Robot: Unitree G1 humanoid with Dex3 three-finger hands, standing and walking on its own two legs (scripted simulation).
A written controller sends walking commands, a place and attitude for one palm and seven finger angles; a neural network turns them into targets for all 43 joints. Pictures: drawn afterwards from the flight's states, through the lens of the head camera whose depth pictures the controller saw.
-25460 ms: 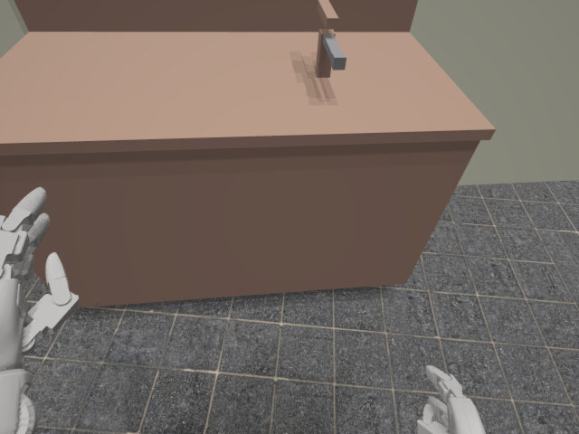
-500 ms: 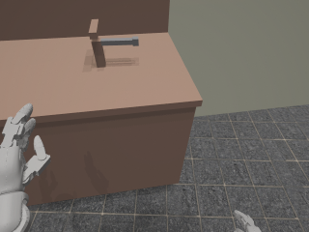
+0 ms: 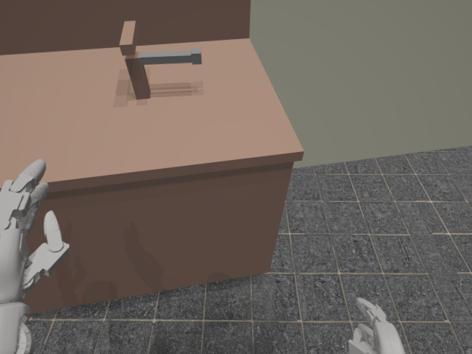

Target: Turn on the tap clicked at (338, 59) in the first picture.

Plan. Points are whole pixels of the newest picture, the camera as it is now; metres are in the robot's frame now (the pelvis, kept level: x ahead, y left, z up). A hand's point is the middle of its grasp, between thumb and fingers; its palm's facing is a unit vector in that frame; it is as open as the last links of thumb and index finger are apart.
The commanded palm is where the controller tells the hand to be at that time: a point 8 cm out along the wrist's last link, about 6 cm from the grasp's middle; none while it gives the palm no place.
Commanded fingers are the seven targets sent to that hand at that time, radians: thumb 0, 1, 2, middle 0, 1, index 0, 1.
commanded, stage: stand and wait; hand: left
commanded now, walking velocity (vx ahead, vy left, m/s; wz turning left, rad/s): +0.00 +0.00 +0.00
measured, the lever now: (196, 56) +0.76 +0.15 +0.14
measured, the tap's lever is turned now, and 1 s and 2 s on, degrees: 86 86 86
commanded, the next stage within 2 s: none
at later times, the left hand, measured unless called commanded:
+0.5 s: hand (37, 249) +0.20 +0.26 +0.16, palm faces +0.40 -0.84 -0.37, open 7.5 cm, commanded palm +0.15 +0.30 +0.18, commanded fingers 0.00 0.90 0.90 -0.20 -0.30 -0.20 -0.30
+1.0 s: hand (32, 248) +0.20 +0.27 +0.16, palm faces +0.40 -0.84 -0.37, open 7.5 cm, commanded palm +0.15 +0.30 +0.18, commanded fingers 0.00 0.90 0.90 -0.20 -0.30 -0.20 -0.30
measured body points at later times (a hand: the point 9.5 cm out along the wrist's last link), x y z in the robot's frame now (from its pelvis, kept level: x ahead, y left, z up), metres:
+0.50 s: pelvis -0.01 +0.02 +0.00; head +0.00 +0.01 +0.45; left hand +0.18 +0.30 +0.18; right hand +0.16 -0.21 -0.08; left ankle +0.02 +0.12 -0.74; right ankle -0.01 -0.10 -0.74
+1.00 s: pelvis -0.01 +0.02 +0.00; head +0.00 +0.02 +0.45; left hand +0.18 +0.31 +0.18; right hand +0.17 -0.21 -0.08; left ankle +0.02 +0.12 -0.74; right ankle -0.01 -0.10 -0.74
